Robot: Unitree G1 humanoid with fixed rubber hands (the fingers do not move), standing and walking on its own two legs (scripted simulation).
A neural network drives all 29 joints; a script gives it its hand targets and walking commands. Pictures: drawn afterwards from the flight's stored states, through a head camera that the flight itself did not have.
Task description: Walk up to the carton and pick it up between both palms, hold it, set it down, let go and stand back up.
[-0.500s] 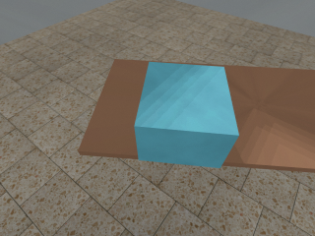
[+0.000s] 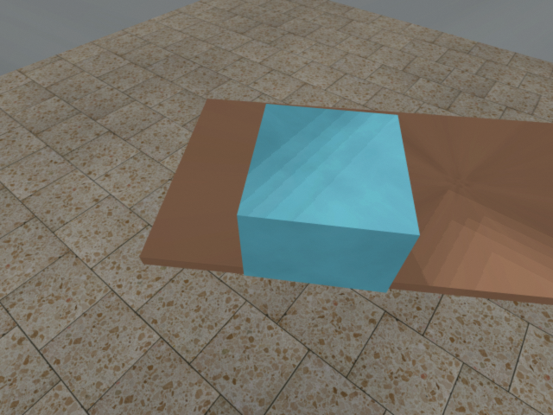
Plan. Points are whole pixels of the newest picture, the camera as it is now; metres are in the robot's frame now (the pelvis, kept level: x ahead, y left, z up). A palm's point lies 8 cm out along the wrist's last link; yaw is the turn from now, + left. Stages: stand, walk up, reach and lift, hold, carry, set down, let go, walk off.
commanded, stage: walk up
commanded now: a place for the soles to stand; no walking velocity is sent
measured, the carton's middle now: (322, 193) +0.52 -0.08 -0.03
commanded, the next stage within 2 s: reach and lift in 0.18 s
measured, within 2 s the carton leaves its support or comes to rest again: neither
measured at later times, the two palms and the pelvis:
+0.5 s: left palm (143, 388) +0.17 +0.21 -0.09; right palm out of the picture +0.14 -0.27 -0.11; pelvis -0.03 -0.01 -0.02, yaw -3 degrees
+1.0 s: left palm (122, 414) +0.13 +0.23 -0.08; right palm out of the picture +0.11 -0.24 -0.07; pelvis -0.05 -0.01 +0.00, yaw -3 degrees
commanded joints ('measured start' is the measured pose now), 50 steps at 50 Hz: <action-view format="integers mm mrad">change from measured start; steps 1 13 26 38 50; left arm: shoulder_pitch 49 -472 -59 -279 -251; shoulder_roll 131 203 111 154 110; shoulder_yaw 17 46 218 113 137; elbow -39 -395 -642 -649 -557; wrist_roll -2 -47 109 -17 -17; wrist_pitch -13 420 485 346 265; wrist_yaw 2 7 -49 -33 -6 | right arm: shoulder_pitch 46 -505 -269 -214 -286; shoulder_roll -116 -110 -112 4 -16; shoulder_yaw -19 -179 -18 -131 -141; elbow -24 -141 -213 -342 -402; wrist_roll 0 -140 85 1 -10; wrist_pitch -9 20 -77 -58 -73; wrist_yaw -4 78 38 8 42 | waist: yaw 3 -44 40 -28 37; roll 23 -58 -81 49 0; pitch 29 -57 -44 -125 63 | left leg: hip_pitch -87 -443 -114 -143 -224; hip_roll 71 73 -14 49 34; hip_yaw -72 140 165 170 164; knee -93 96 -36 -20 -175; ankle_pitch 199 -83 229 3 -50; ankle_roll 60 -19 -28 10 33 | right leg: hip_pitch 30 -84 176 45 169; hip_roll -86 -34 27 -29 47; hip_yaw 120 40 82 128 82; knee -97 208 -47 -48 -88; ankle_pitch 93 -97 307 -18 -96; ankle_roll -58 -27 5 -6 11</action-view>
